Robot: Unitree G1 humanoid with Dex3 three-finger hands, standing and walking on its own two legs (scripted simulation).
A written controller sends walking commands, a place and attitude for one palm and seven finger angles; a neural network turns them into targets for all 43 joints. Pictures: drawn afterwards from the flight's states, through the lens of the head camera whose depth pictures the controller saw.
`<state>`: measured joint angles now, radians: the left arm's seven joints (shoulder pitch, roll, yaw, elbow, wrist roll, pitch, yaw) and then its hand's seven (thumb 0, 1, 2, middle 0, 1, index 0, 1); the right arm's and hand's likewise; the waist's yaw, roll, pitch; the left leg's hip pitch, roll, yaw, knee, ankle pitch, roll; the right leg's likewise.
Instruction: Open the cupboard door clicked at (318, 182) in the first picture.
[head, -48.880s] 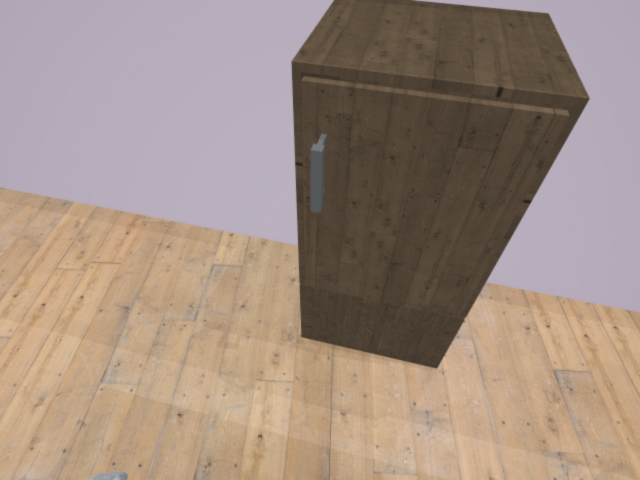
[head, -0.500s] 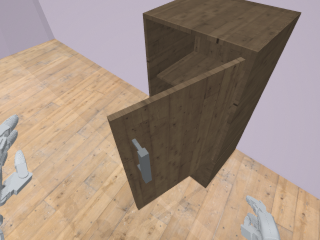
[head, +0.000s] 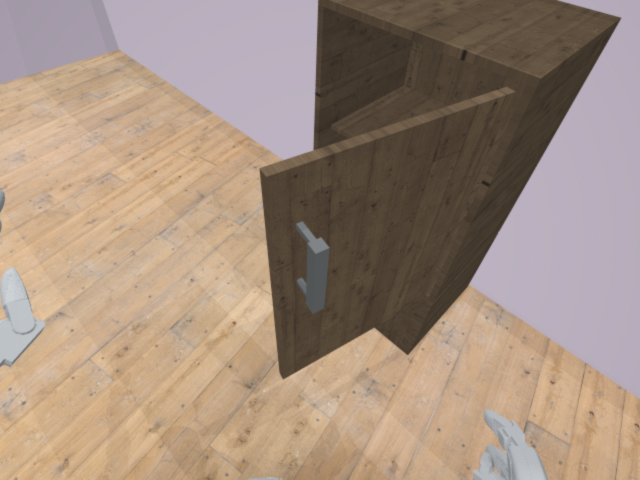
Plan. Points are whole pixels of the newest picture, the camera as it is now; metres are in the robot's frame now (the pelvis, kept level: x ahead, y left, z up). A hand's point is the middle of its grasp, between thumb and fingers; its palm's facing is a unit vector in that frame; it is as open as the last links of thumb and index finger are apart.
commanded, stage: step back with the hand held close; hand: left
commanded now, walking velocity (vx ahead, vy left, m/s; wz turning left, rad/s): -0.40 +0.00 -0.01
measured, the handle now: (309, 269) +0.40 +0.04 +0.02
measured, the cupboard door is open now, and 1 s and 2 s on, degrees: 76 76 76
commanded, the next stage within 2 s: stop stepping back and stand still in 0.52 s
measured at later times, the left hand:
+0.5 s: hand out of the picture +0.13 +0.29 +0.19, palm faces +0.49 -0.78 -0.40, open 7.4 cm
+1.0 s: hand out of the picture +0.06 +0.25 +0.18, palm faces +0.32 -0.83 -0.46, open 7.4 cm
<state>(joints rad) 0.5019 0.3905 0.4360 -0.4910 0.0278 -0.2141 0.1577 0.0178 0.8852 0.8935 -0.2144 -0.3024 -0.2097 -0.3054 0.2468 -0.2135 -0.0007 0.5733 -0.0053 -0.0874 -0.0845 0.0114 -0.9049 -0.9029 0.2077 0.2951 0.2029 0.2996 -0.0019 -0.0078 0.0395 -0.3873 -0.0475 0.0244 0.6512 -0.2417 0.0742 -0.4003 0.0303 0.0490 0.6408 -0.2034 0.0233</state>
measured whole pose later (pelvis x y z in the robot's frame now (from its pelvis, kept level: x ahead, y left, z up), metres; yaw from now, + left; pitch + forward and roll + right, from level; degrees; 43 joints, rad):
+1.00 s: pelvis -0.18 +0.01 +0.00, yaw -5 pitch +0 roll -1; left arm 0.55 0.46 0.47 -0.51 -0.06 -0.18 0.14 0.02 0.89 0.89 -0.21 -0.30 -0.21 -0.31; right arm 0.28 -0.23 -0.01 0.66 -0.01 -0.12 -0.07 0.01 -0.91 -0.90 0.20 0.29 0.20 0.30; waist -0.06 -0.03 -0.01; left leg -0.52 -0.03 0.01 0.61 -0.18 0.01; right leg -0.11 0.02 -0.03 0.56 -0.44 -0.03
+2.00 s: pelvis -0.19 +0.04 +0.01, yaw -5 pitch +1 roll +0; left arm 0.33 0.39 0.20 0.06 0.02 -0.08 0.03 0.01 0.89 0.89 -0.20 -0.30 -0.20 -0.30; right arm 0.14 -0.29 -0.01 0.76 -0.01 -0.09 0.00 0.01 -0.91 -0.90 0.21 0.29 0.20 0.30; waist 0.01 0.08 -0.03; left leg -0.35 0.01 0.04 0.56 -0.23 0.02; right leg -0.27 -0.01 -0.09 0.56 -0.32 -0.02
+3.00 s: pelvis -0.20 +0.05 +0.02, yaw -5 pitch -2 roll +0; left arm 0.27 0.14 0.02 1.14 0.01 0.00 0.03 0.01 0.92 0.89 -0.20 -0.30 -0.20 -0.30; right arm 0.27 -0.13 -0.01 1.15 -0.03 0.01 -0.02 0.00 -0.92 -0.90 0.20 0.29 0.20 0.30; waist -0.01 0.01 0.04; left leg -0.24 -0.01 0.04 0.40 -0.14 0.02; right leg -0.17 -0.03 -0.10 0.44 -0.25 -0.01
